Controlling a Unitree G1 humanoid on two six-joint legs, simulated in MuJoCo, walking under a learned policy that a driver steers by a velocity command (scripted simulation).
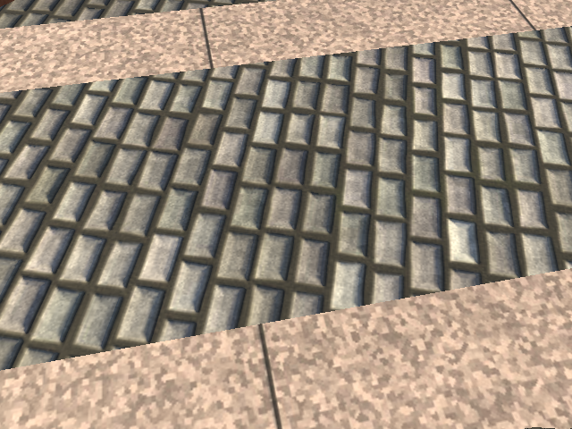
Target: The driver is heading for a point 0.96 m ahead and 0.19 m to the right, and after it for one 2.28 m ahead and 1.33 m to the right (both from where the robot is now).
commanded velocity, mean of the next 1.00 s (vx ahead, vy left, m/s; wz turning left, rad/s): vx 0.23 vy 0.00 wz -0.22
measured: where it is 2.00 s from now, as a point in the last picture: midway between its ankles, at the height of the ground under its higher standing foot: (358, 366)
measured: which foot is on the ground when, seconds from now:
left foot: down 0.00-0.22, up 0.24-0.60, down 0.62-1.00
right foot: up 0.00-0.20, down 0.22-0.62, up 0.64-0.96, down 0.98-1.00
